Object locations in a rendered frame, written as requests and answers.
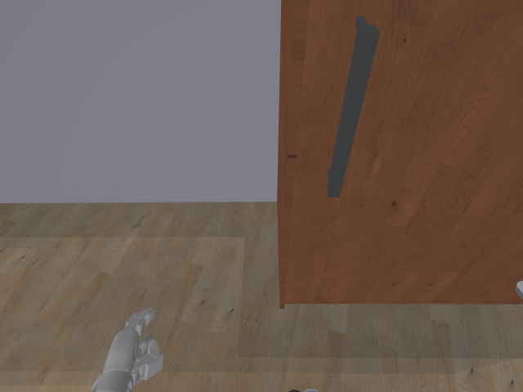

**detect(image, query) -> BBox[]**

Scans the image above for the robot left hand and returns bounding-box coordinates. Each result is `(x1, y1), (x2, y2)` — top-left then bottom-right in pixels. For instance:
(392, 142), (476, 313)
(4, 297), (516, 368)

(102, 307), (164, 385)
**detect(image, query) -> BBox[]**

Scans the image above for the robot left forearm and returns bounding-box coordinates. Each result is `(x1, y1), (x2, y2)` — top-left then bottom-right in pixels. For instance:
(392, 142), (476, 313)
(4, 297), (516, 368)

(91, 370), (133, 392)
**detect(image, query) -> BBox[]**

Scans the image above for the handle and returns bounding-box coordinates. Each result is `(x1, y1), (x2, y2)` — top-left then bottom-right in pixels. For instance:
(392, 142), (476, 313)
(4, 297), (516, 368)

(326, 16), (380, 198)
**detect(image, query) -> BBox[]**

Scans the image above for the wardrobe door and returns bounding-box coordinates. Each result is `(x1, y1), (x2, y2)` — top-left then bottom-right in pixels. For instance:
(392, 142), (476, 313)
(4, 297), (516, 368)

(285, 0), (523, 304)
